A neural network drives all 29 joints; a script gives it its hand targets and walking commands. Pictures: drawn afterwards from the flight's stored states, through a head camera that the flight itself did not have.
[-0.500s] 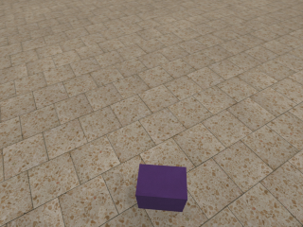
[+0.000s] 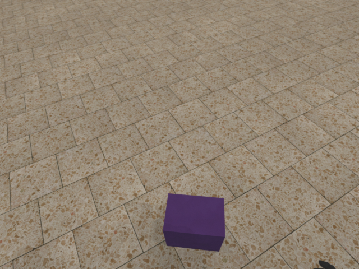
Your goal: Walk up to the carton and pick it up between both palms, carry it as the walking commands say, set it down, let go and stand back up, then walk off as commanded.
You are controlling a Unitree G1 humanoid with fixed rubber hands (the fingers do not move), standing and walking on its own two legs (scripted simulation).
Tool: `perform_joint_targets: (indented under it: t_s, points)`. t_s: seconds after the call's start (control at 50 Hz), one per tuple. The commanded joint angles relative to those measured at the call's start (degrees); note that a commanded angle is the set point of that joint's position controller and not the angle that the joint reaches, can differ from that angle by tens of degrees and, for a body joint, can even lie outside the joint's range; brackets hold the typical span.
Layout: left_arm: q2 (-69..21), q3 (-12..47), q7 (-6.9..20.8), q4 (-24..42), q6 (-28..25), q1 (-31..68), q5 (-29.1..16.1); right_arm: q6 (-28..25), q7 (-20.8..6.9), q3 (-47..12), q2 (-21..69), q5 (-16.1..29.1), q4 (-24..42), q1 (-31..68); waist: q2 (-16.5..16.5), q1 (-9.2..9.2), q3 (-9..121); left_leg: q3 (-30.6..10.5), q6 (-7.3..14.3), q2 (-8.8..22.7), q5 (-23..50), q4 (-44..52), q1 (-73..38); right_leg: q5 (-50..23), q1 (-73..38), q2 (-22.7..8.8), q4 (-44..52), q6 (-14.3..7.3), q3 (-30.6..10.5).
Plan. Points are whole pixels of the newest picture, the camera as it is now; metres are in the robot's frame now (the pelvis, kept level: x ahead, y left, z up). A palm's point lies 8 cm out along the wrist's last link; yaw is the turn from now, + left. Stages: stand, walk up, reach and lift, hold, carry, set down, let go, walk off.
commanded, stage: walk up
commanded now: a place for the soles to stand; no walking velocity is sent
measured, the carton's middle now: (194, 223) +0.44 -0.01 -0.64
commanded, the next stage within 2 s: reach and lift in 0.62 s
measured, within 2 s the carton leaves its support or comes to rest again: neither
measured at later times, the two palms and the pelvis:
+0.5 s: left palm out of the picture +0.05 +0.32 -0.10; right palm out of the picture +0.09 -0.31 -0.10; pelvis -0.01 +0.00 +0.00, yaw +1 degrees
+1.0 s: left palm (75, 260) +0.17 +0.29 -0.11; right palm out of the picture +0.14 -0.28 -0.11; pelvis -0.05 +0.02 -0.02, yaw -9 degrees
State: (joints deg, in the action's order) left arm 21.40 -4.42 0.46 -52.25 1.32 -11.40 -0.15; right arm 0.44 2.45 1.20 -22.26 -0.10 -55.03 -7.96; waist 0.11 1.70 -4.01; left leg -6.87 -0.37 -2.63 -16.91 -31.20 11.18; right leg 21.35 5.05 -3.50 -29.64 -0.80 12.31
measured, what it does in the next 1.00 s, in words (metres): shifts its weight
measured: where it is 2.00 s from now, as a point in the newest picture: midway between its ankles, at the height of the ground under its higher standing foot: outside the picture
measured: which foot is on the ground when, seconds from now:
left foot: down 0.00-1.00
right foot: down 0.00-1.00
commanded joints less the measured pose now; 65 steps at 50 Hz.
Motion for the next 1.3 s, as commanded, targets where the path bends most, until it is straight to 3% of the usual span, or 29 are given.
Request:
perform_joint_targets:
  t_s: [0.0,0.08,0.12,0.16,0.2,0.26,0.28,0.32,0.38,0.42,0.54,0.6,0.62,0.64,0.66,0.7,0.78,0.84,0.88,0.9,0.98,1.0,1.08,1.1,1.12,1.18,1.2,1.26,1.28]
  points:
    - [11.2,-2.6,-0.3,3.6,-0.9,1.0,0.3,-0.8,0.5,2.8,-11.1,0.7,3.2,1.3,-1.0,-0.54,4.1,-5.6,3.4,5.1,18.8,2.0,3.1,-11.0,-3.3,-6.5,5.7,-3.5,-8.6]
    - [12.4,-2.8,-0.4,3.4,-1.4,-0.2,0.1,-0.8,0.1,2.7,-10.6,0.1,3.7,2.4,-3.3,0.56,1.0,-1.2,2.3,3.9,18.5,-0.7,4.8,-12.0,-1.9,-8.5,9.2,-5.0,-8.8]
    - [11.9,-3.0,-0.3,3.6,-1.5,-0.4,0.1,-0.8,0.1,2.8,-11.3,-0.2,3.6,1.8,-1.2,0.55,1.3,-0.6,1.9,3.8,17.3,-1.2,4.3,-12.2,-1.7,-9.5,8.6,-5.9,-8.7]
    - [12.1,-2.5,-0.1,4.5,-1.2,0.3,-0.1,-1.0,0.0,2.8,-11.1,0.0,3.8,1.1,-2.3,-0.50,2.7,-1.9,2.6,4.0,19.2,0.3,2.4,-16.7,-1.5,-7.9,6.2,-4.5,-7.5]
    - [11.1,-2.3,-0.1,5.0,-1.1,0.2,-0.2,-0.9,0.1,3.1,-12.3,0.0,3.3,0.0,1.3,-0.74,4.4,-5.0,4.0,5.4,18.6,2.6,2.5,-11.6,-2.8,-5.4,3.4,-2.7,-6.6]
    - [11.1,-2.4,0.0,4.8,-0.7,-0.9,-0.1,-0.9,0.3,2.8,-12.0,-0.1,4.4,0.5,2.1,-0.68,3.2,-12.0,6.1,8.1,16.0,5.9,4.1,-5.7,-1.5,-3.5,2.0,-1.4,-8.1]
    - [10.6,-2.2,-0.1,4.5,-0.8,-1.5,-0.1,-0.9,0.3,2.9,-12.3,0.0,4.8,2.2,5.0,-0.23,3.7,-11.0,6.0,8.4,15.1,6.9,3.9,-4.4,-1.8,-3.3,2.6,-1.5,-8.4]
    - [11.4,-2.5,-0.2,4.5,-1.1,-0.2,-0.1,-0.8,0.1,2.7,-12.4,0.6,3.7,0.7,3.0,-0.15,2.6,-13.3,5.5,8.7,14.7,7.4,7.5,-3.5,-3.7,-3.5,3.9,-2.3,-9.5]
    - [12.2,-2.9,-0.2,3.1,-1.5,-2.9,0.2,-1.0,0.1,2.6,-10.6,0.4,4.3,1.7,-0.7,0.52,2.7,-4.1,2.5,4.5,17.6,1.3,6.7,-10.7,-5.1,-7.6,9.2,-3.9,-10.4]
    - [12.4,-2.9,-0.3,3.5,-1.8,-1.4,0.1,-1.0,-0.2,2.4,-10.0,0.3,4.6,2.1,0.1,0.13,0.8,-0.5,0.8,3.7,16.4,-0.2,5.0,-14.5,-2.1,-11.0,10.2,-5.7,-10.0]
    - [12.0,-2.6,0.2,4.9,-1.2,0.9,0.3,-1.1,-0.1,2.7,-11.9,0.1,4.1,-0.6,-4.1,-1.07,1.4,-5.2,3.7,5.4,18.1,3.2,4.1,-9.1,-1.6,-5.8,5.5,-3.0,-7.0]
    - [10.5,-2.2,0.1,5.1,-1.2,-2.1,-0.1,-1.3,0.3,3.3,-12.9,-0.2,5.1,-0.5,5.8,-0.69,5.3,-11.9,6.0,8.0,19.8,6.3,2.0,-8.1,-1.8,-3.1,0.3,-1.0,-8.0]
    - [6.4,-1.8,-0.8,31.7,1.3,22.2,-1.3,2.1,-2.2,8.1,-2.9,-4.6,27.4,17.7,-0.6,-2.14,-5.7,4.3,-0.2,2.9,7.8,0.0,16.8,-3.4,17.8,3.9,-0.4,1.5,-11.1]
    - [7.1,-5.3,-0.5,27.5,4.6,20.3,0.1,5.2,-2.6,9.5,-4.3,-5.8,22.9,11.7,-2.9,-3.18,-3.6,7.7,-0.6,2.1,6.9,1.8,12.5,-7.7,14.8,4.5,2.3,1.5,-10.4]
    - [7.7,-7.7,-0.5,25.9,6.6,15.8,-0.6,7.9,-3.5,6.8,-6.8,-3.7,23.7,9.2,-2.1,-0.30,2.0,8.9,0.2,2.0,8.9,2.0,12.5,-11.6,7.1,4.0,1.5,0.7,-12.4]
    - [8.5,-8.3,0.4,26.0,10.1,12.3,1.0,11.6,-4.1,8.8,-7.4,-4.4,24.0,6.1,2.0,2.74,4.5,9.3,-1.4,2.1,5.0,2.9,16.3,-8.9,6.3,4.0,1.0,0.0,-12.7]
    - [5.8,-10.5,1.2,21.3,14.4,6.7,2.8,15.6,-4.9,8.1,-4.1,-3.7,23.4,5.7,3.1,3.45,10.8,9.3,-1.3,0.8,14.6,-1.6,10.1,-13.8,10.8,2.7,-1.2,-0.4,-15.1]
    - [5.4,-11.7,1.9,20.3,13.0,5.8,2.6,14.0,-4.4,8.1,-4.3,-3.8,27.4,10.4,-0.2,5.67,15.7,8.9,-0.9,-0.5,19.1,-4.7,9.1,-15.5,10.2,4.6,-5.4,0.4,-13.5]
    - [5.2,-12.0,2.3,21.5,11.4,9.9,1.1,12.6,-4.7,7.8,-3.4,-3.4,30.4,16.5,-1.3,4.94,17.2,8.9,-1.0,-0.3,17.3,-7.0,13.5,-14.4,13.5,4.4,-7.8,0.7,-13.2]
    - [3.4,-12.4,1.8,22.6,11.0,9.8,0.7,12.1,-5.6,7.6,-4.0,-3.1,31.8,18.9,0.5,6.42,17.3,8.4,-1.2,-0.4,19.3,-7.3,12.8,-13.3,13.6,4.8,-8.7,0.3,-12.5]
    - [3.2,-11.2,1.3,24.3,11.5,17.3,-0.9,12.4,-5.3,9.3,-5.9,-4.0,29.3,23.1,-1.9,3.64,18.8,8.3,-1.2,0.0,12.0,-10.7,15.5,-8.7,19.7,4.5,-11.4,0.5,-12.1]
    - [3.2,-10.7,1.3,24.7,11.8,21.4,-2.4,12.7,-5.0,9.2,-6.7,-3.9,31.2,29.8,-6.1,2.57,18.5,7.5,-0.8,0.5,11.4,-10.8,16.6,-6.7,22.2,5.2,-12.7,1.1,-11.3]
    - [4.1,-10.0,0.1,29.2,12.0,25.3,-2.0,13.5,-4.2,9.7,-6.0,-2.8,25.4,29.2,0.0,2.85,28.6,7.5,-2.1,0.9,17.2,-13.9,14.2,-11.6,24.4,5.4,-16.1,0.3,-12.3]
    - [5.7,-10.1,0.1,28.7,12.1,28.0,-3.0,13.5,-3.8,10.3,-6.1,-3.1,25.3,31.1,-2.6,1.18,28.8,7.1,-1.6,1.1,16.9,-15.1,16.4,-12.8,25.8,5.8,-17.8,1.0,-11.8]
    - [4.2,-8.5,-0.1,27.4,12.3,28.8,-3.4,13.5,-4.1,9.0,-5.8,-1.4,23.9,33.3,0.4,2.61,28.4,7.9,-1.8,0.8,15.3,-15.2,17.3,-11.1,27.2,5.3,-16.8,0.7,-12.1]
    - [5.0,-9.1,0.3,22.0,15.1,30.4,-3.2,16.0,-3.2,10.3,-6.8,-3.0,18.7,35.1,-2.6,1.81,27.1,8.4,-1.2,0.5,10.7,-15.3,21.0,-10.2,27.6,5.2,-16.7,1.2,-12.6]
    - [4.1,-8.5,0.5,23.7,14.9,33.6,-3.8,16.4,-3.2,8.0,-4.0,-1.0,18.5,37.4,-1.3,2.53,25.4,8.7,-1.2,0.6,8.8,-14.8,22.8,-8.4,28.2,4.7,-15.8,1.0,-13.7]
    - [6.1,-8.6,0.6,24.1,14.3,39.8,-2.9,15.7,-2.8,10.1,-6.0,-1.0,19.3,40.6,0.1,-0.24,29.8,9.2,-1.5,0.5,6.9,-16.0,23.6,-7.2,30.7,5.1,-16.9,1.5,-13.1]
    - [5.6,-9.4,0.4,25.0,14.1,42.1,-2.6,15.9,-2.4,10.6,-5.6,-1.0,19.8,43.0,1.5,0.84,32.7,9.8,-1.9,0.1,9.9,-16.7,24.3,-9.9,29.5,5.1,-17.1,1.0,-13.9]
